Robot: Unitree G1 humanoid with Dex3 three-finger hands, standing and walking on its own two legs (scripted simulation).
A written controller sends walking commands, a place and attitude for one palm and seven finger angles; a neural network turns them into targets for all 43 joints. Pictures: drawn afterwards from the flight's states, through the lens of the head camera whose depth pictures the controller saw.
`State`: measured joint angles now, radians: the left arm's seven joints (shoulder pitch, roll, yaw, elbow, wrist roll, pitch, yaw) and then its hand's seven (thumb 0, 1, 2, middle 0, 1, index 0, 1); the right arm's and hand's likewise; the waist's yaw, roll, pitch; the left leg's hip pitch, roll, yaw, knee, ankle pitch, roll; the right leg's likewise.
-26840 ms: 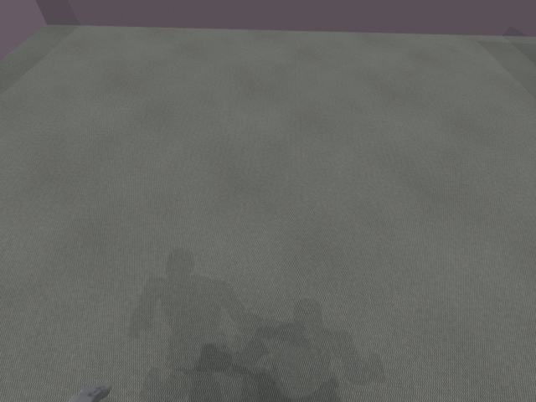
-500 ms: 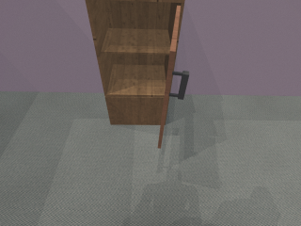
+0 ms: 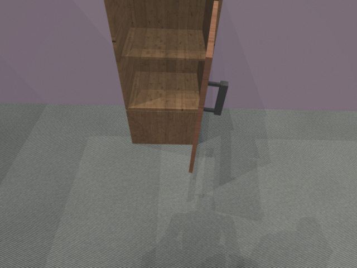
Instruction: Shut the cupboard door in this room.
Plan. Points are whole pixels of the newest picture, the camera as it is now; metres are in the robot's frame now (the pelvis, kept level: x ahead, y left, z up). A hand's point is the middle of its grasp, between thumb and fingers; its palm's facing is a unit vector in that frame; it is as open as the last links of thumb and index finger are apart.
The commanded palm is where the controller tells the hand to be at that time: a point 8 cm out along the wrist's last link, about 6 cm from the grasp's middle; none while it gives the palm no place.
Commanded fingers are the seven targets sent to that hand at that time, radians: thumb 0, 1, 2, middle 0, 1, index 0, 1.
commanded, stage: look at it before walking up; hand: left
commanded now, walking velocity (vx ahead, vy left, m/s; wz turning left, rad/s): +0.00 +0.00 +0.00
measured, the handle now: (214, 98) +0.63 -0.08 +0.01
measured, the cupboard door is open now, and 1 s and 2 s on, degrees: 80 80 80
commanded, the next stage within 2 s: walk to a spot facing it in 0.44 s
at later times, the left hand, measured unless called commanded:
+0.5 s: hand out of the picture +0.06 +0.23 -0.16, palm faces +0.01 -0.95 -0.30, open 7.4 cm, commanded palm none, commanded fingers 0.00 0.90 0.90 -0.20 -0.30 -0.20 -0.30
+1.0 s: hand out of the picture +0.06 +0.14 -0.18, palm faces -0.13 -0.95 -0.29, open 7.3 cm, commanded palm none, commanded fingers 0.00 0.90 0.90 -0.20 -0.30 -0.20 -0.30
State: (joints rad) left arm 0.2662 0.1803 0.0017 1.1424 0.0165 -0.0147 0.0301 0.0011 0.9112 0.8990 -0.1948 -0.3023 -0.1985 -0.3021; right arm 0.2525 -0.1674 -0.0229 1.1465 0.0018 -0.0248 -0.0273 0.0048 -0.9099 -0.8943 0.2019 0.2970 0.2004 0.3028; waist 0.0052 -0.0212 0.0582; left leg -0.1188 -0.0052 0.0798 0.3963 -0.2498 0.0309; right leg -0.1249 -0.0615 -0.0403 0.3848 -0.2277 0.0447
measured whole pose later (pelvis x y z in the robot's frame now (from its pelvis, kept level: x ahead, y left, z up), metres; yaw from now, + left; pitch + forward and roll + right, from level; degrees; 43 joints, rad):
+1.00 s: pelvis +0.00 -0.06 -0.02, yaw -10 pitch -1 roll +2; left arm 0.23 0.20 0.04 0.98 0.02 0.02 0.00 0.00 0.91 0.90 -0.20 -0.30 -0.20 -0.30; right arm 0.14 -0.24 -0.06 1.01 -0.01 0.07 -0.01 0.01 -0.91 -0.89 0.20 0.30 0.20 0.30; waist 0.03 0.05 0.15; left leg -0.34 0.07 0.08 0.97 -0.53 -0.04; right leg -0.32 0.00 -0.06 0.69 -0.36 -0.06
